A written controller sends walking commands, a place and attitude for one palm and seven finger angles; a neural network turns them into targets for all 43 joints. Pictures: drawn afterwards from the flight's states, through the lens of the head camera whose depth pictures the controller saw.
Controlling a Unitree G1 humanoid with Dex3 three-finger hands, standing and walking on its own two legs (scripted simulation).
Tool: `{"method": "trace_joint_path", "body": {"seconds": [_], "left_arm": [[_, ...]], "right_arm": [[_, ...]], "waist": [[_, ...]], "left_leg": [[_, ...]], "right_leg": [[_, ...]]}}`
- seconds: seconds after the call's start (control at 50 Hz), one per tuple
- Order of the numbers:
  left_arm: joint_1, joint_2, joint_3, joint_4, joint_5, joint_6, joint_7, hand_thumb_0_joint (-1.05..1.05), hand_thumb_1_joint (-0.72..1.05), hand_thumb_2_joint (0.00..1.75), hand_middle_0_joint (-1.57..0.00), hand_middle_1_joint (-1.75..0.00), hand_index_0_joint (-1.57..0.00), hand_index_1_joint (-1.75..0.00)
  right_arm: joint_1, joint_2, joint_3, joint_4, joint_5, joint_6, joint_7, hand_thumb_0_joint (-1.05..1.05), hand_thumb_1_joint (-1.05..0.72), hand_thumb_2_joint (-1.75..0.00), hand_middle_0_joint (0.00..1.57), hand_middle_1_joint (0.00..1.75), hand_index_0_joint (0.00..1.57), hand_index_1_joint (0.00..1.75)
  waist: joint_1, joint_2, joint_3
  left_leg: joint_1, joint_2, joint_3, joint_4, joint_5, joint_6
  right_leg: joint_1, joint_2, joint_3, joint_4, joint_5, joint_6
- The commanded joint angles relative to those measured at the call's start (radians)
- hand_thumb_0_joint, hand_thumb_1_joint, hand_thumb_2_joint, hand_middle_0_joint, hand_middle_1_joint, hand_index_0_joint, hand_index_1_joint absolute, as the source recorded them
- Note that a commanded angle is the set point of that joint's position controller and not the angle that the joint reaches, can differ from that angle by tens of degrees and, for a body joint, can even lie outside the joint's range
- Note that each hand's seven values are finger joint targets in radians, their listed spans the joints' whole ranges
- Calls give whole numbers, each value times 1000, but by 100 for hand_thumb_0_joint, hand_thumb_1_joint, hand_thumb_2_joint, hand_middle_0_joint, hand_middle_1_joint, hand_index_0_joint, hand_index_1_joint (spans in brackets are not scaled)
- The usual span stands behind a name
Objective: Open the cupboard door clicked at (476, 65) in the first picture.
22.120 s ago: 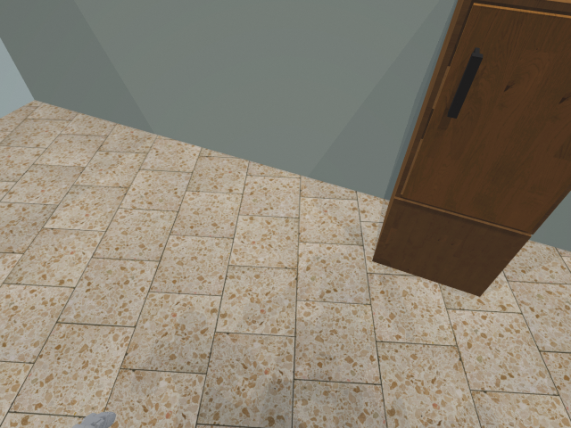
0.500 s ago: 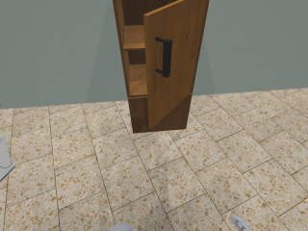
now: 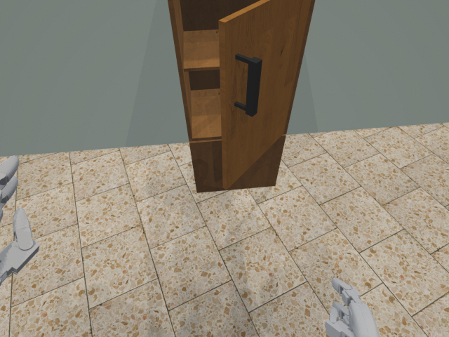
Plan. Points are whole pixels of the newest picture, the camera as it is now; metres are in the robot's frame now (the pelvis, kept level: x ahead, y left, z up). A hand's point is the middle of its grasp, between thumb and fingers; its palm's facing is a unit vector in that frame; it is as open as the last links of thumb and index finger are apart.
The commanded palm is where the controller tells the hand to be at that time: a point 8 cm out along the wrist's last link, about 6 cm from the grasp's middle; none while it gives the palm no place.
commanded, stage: stop stepping back and stand still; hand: left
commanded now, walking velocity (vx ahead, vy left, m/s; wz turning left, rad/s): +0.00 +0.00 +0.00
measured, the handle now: (246, 85) +0.68 -0.02 +0.09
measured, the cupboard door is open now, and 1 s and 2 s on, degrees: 45 45 45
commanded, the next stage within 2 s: let the arm hang, fingers relaxed in 0.42 s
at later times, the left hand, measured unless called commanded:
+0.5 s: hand (15, 252) +0.19 +0.28 +0.15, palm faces +0.36 -0.80 -0.49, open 7.4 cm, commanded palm none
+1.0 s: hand out of the picture -0.04 +0.21 -0.17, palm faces +0.01 -0.97 -0.22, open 7.2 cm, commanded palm none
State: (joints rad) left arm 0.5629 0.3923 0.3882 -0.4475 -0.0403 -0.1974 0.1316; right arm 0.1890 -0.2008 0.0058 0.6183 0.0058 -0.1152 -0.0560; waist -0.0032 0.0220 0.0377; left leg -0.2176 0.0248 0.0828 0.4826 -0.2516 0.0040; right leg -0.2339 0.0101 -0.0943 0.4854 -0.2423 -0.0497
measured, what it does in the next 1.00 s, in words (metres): stands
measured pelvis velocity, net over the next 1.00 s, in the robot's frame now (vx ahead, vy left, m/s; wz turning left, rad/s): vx -0.03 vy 0.01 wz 0.03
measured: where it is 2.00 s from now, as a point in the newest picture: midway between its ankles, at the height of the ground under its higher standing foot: outside the picture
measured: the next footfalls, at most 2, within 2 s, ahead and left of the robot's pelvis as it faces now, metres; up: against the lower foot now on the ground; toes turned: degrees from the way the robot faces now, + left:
none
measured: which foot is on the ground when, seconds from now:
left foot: down 0.00-1.00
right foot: down 0.00-1.00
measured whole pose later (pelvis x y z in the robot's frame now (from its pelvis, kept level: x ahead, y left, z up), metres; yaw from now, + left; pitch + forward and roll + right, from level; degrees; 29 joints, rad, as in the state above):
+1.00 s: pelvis -0.03 +0.01 +0.00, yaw +2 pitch -2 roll +0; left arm 0.28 0.23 -0.01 1.06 0.01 0.01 0.00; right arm 0.27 -0.25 0.00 1.08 -0.02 0.03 0.00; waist -0.01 0.00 0.09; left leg -0.24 0.00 0.06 0.44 -0.18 0.03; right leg -0.24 -0.01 -0.10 0.44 -0.17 -0.04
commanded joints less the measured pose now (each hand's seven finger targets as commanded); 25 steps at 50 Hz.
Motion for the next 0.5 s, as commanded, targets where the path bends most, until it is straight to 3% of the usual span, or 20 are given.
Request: {"method": "trace_joint_path", "body": {"seconds": [0.0,0.06,0.1,0.16,0.24,0.32,0.4,0.48], "left_arm": [[-12,197,151,-218,-4,-50,28,0,90,90,-20,-30,-20,-30],[-46,212,154,-249,-2,-51,31,0,90,90,-20,-30,-20,-30],[-27,196,149,-227,-4,-50,32,0,90,90,-20,-30,-20,-30],[-18,186,141,-231,-5,-48,32,0,90,90,-20,-30,-20,-30],[-2,173,138,-189,-7,-43,31,0,90,90,-20,-30,-20,-30],[0,171,133,-190,-8,-41,29,0,90,90,-20,-30,-20,-30],[-9,178,136,-231,-4,-46,30,0,90,90,-20,-30,-20,-30],[-15,185,137,-238,-2,-46,31,0,90,90,-20,-30,-20,-30]], "right_arm": [[-74,-128,-42,-163,-4,-40,-20,0,-90,-90,20,30,20,30],[-79,-128,-40,-168,-8,-42,-24,0,-90,-90,20,30,20,30],[-68,-127,-41,-167,-5,-41,-25,0,-90,-90,20,30,20,30],[-75,-130,-44,-170,-5,-41,-23,0,-90,-90,20,30,20,30],[-72,-132,-45,-165,-4,-35,-23,0,-90,-90,20,30,20,30],[-80,-135,-47,-170,-2,-30,-23,0,-90,-90,20,30,20,30],[-80,-136,-46,-174,-5,-32,-25,0,-90,-90,20,30,20,30],[-85,-134,-45,-177,-6,-34,-27,0,-90,-90,20,30,20,30]], "waist": [[10,41,-138],[12,61,-135],[12,43,-143],[12,64,-153],[10,9,-128],[9,14,-123],[12,65,-130],[12,37,-110]], "left_leg": [[37,81,-110,-96,310,23],[33,77,-111,-108,295,18],[39,74,-103,-102,286,17],[40,68,-105,-109,265,11],[11,65,-108,-119,192,13],[8,65,-109,-125,185,13],[5,68,-116,-140,183,12],[-6,67,-119,-145,154,10]], "right_leg": [[93,-89,131,-57,281,37],[103,-83,124,-62,269,39],[114,-82,128,-71,282,38],[120,-86,124,-81,260,37],[108,-84,134,-109,218,39],[103,-83,130,-114,209,40],[110,-74,119,-99,197,40],[100,-76,120,-108,179,43]]}}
